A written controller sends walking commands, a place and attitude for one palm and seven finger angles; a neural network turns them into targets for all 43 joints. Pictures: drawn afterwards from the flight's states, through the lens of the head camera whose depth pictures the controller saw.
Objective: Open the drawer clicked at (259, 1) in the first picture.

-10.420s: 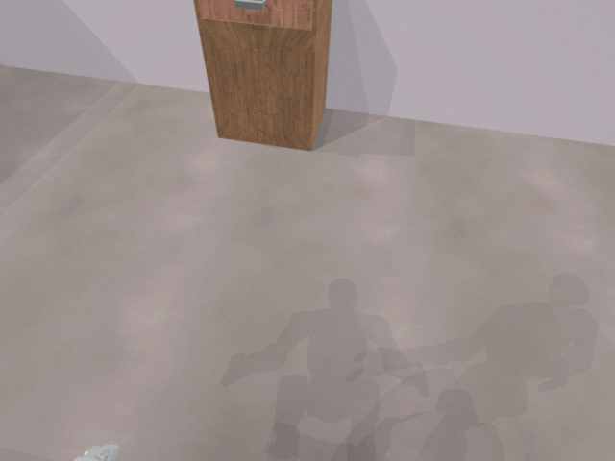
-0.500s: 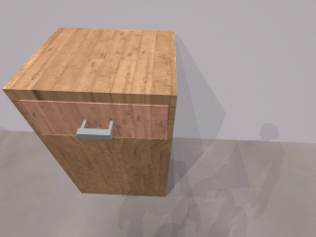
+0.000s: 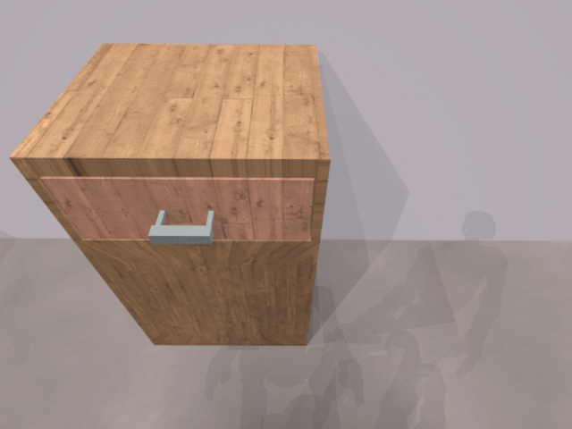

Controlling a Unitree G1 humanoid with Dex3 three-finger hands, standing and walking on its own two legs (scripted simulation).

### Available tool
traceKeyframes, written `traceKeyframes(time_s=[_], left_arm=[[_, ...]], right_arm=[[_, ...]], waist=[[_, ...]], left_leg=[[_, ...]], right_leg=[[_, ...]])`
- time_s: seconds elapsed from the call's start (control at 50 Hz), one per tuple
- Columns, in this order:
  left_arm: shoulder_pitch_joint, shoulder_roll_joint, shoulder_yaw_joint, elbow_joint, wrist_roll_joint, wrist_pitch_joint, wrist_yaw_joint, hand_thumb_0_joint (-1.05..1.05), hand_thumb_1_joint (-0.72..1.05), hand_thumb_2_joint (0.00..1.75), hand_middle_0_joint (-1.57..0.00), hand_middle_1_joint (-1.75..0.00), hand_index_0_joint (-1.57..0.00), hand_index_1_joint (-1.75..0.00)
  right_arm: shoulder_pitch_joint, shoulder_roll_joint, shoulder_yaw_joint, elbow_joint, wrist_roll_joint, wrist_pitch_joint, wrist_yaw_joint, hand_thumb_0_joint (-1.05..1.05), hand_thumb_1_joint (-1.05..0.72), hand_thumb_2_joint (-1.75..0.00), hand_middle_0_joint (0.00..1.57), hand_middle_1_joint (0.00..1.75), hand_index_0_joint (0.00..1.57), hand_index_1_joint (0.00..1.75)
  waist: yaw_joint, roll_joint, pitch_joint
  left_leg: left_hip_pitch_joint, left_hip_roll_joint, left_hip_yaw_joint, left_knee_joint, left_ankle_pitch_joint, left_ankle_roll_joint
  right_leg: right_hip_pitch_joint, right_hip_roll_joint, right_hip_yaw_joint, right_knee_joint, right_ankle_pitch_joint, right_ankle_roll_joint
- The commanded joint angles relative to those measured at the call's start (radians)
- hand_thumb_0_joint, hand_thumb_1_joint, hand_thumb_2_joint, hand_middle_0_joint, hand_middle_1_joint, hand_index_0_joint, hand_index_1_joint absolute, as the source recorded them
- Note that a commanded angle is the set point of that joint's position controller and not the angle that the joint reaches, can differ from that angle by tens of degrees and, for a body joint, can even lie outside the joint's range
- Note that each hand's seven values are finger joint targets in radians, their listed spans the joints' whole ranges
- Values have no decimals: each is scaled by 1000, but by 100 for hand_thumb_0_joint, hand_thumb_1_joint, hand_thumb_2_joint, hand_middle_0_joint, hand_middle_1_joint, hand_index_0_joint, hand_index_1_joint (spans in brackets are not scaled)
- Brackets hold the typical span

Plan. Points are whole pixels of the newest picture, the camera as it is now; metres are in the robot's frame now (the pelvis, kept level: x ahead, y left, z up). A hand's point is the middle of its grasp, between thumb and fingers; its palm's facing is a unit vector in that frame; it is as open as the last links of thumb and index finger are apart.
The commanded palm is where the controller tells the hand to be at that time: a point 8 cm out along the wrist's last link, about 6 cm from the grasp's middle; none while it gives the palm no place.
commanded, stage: look again from close up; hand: left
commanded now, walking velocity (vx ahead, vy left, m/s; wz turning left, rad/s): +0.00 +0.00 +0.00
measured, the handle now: (184, 225) +0.47 +0.23 -0.04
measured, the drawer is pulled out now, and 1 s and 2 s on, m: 0.00 0.00 0.00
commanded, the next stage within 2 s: shuffle to correct the standing spot in 0.02 s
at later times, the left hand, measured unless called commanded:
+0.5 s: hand out of the picture +0.01 +0.17 -0.17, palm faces +0.00 -0.97 -0.23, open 7.4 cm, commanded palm none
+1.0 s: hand out of the picture -0.01 +0.17 -0.18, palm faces +0.01 -0.98 -0.20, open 7.4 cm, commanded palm none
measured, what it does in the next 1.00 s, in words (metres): stands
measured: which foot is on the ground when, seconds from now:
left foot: down 0.00-1.00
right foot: down 0.00-1.00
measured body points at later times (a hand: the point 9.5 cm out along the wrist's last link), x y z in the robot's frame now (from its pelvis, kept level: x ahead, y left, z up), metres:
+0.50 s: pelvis -0.02 -0.01 -0.01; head -0.02 -0.02 +0.44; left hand +0.01 +0.22 -0.16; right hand +0.03 -0.25 -0.16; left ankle +0.02 +0.11 -0.73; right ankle -0.07 -0.14 -0.73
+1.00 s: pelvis +0.01 -0.01 +0.00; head +0.02 +0.00 +0.45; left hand -0.01 +0.22 -0.16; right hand +0.02 -0.24 -0.16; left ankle +0.02 +0.11 -0.73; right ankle -0.07 -0.14 -0.73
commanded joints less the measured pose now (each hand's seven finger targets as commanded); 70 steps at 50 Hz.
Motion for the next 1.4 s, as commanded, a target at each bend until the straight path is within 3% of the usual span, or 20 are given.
traceKeyframes(time_s=[0.0, 0.1, 0.16, 0.22, 0.28, 0.3, 0.32, 0.34, 0.36, 0.38, 0.42, 0.48, 0.54, 0.6, 0.64, 0.74, 0.8, 0.9, 1.14, 1.38], left_arm=[[79, 93, 16, -10, -6, -24, 4, 0, 90, 90, -20, -30, -20, -30], [79, 90, 16, 14, -6, -23, 8, 0, 90, 90, -20, -30, -20, -30], [72, 101, 22, 4, -5, -15, 14, 0, 90, 90, -20, -30, -20, -30], [76, 103, 32, -15, -7, -5, 19, 0, 90, 90, -20, -30, -20, -30], [76, 93, 38, -37, -4, 0, 19, 0, 90, 90, -20, -30, -20, -30], [95, 92, 34, -43, 5, -22, 45, 0, 90, 90, -20, -30, -20, -30], [49, 122, 42, -100, 6, -28, 39, 0, 90, 90, -20, -30, -20, -30], [29, 123, 40, -112, 6, -39, 35, 0, 90, 90, -20, -30, -20, -30], [12, 131, 43, -127, 4, -45, 32, 0, 90, 90, -20, -30, -20, -30], [5, 140, 43, -137, 0, -45, 26, 0, 90, 90, -20, -30, -20, -30], [0, 131, 37, -130, -2, -35, 18, 0, 90, 90, -20, -30, -20, -30], [11, 112, 30, -121, 10, -17, 7, 0, 90, 90, -20, -30, -20, -30], [29, 120, 32, -118, 10, -13, -1, 0, 90, 90, -20, -30, -20, -30], [41, 108, 31, -114, 7, -17, -5, 0, 90, 90, -20, -30, -20, -30], [73, 92, 27, -96, 5, -24, -7, 0, 90, 90, -20, -30, -20, -30], [88, 98, 24, -51, -1, -36, -2, 0, 90, 90, -20, -30, -20, -30], [83, 98, 25, -30, -4, -36, 2, 0, 90, 90, -20, -30, -20, -30], [93, 90, 23, 6, -3, -32, 6, 0, 90, 90, -20, -30, -20, -30], [86, 71, 19, 40, 0, -26, 6, 0, 90, 90, -20, -30, -20, -30], [87, 67, 19, 44, -1, -28, 6, 0, 90, 90, -20, -30, -20, -30]], right_arm=[[29, -119, -22, -26, 5, -33, -11, 0, -90, -90, 20, 30, 20, 30], [30, -113, -20, 8, 7, -33, -15, 0, -90, -90, 20, 30, 20, 30], [24, -112, -27, 5, 11, -29, -19, 0, -90, -90, 20, 30, 20, 30], [19, -124, -39, -11, 9, -17, -23, 0, -90, -90, 20, 30, 20, 30], [9, -132, -50, -36, 5, -6, -23, 0, -90, -90, 20, 30, 20, 30], [-53, -145, -64, -112, 26, -18, -20, 0, -90, -90, 20, 30, 20, 30], [9, -97, -60, -135, 16, -9, 1, 0, -90, -90, 20, 30, 20, 30], [-4, -75, -58, -145, 7, -5, 4, 0, -90, -90, 20, 30, 20, 30], [12, -60, -52, -149, 2, -1, 7, 0, -90, -90, 20, 30, 20, 30], [12, -62, -49, -148, 2, -2, 9, 0, -90, -90, 20, 30, 20, 30], [8, -83, -47, -140, 1, -6, 10, 0, -90, -90, 20, 30, 20, 30], [8, -124, -46, -132, -8, -3, 15, 0, -90, -90, 20, 30, 20, 30], [1, -132, -47, -134, -12, -1, 18, 0, -90, -90, 20, 30, 20, 30], [35, -139, -42, -113, -11, -12, 13, 0, -90, -90, 20, 30, 20, 30], [24, -148, -40, -107, -5, -20, 8, 0, -90, -90, 20, 30, 20, 30], [23, -116, -30, -71, 4, -35, -2, 0, -90, -90, 20, 30, 20, 30], [39, -110, -27, -37, 5, -38, -9, 0, -90, -90, 20, 30, 20, 30], [29, -103, -25, 2, 9, -37, -15, 0, -90, -90, 20, 30, 20, 30], [-8, -94, -26, 32, 9, -29, -17, 0, -90, -90, 20, 30, 20, 30], [-6, -93, -23, 42, 8, -31, -20, 0, -90, -90, 20, 30, 20, 30]], waist=[[11, -18, -20], [10, -13, 3], [11, 6, 19], [14, 27, -17], [14, 28, -45], [10, -72, -34], [-16, -147, -72], [-17, -178, -71], [-24, -84, -102], [-31, -25, -91], [-24, 14, -32], [-10, -13, 116], [-4, -51, 164], [-4, 38, 112], [16, 52, 75], [13, -28, 7], [4, -20, -32], [7, -10, -19], [7, -18, 33], [12, -26, 20]], left_leg=[[106, 100, -109, -115, 198, 33], [126, 101, -95, -108, 259, 27], [130, 112, -96, -104, 395, 25], [157, 134, -99, -82, 500, 34], [145, 148, -108, -72, 474, 44], [131, 169, -89, 139, 603, 11], [-2, 84, -62, 114, 156, -2], [-30, 39, -29, 119, -21, -9], [13, 27, -19, 72, -48, -8], [44, 22, -26, 49, 7, -3], [71, 54, -58, 13, 44, 7], [-62, 71, -125, -77, -222, 35], [-109, 50, -117, -77, -290, 29], [-59, 98, -185, -157, -276, 51], [-49, 130, -216, -178, -189, 69], [45, 89, -108, -58, 147, 38], [107, 94, -96, -45, 273, 31], [127, 99, -89, -54, 312, 27], [131, 96, -92, -107, 230, 18], [147, 100, -93, -122, 260, 14]], right_leg=[[-70, -41, 38, -92, 202, -51], [-73, -46, 35, -98, 248, -46], [-89, -50, 42, -68, 333, -44], [-109, -42, 39, -19, 346, -44], [-123, -31, 41, 9, 310, -45], [-160, -80, 77, -111, 580, -18], [-70, -128, 123, -83, 506, -66], [-62, -154, 164, -70, 538, -105], [-61, -163, 171, -53, 498, -133], [-84, -137, 148, -42, 429, -132], [-156, -77, 96, -57, 172, -101], [-209, -5, 51, -84, -211, -86], [-249, -19, 79, -112, -306, -96], [-221, 13, 19, -33, -188, -83], [-160, 20, -9, -7, -67, -74], [-100, -37, 52, -69, 190, -68], [-79, -42, 48, -58, 306, -61], [-66, -46, 42, -73, 341, -55], [-83, -51, 45, -130, 283, -47], [-66, -54, 44, -149, 308, -46]])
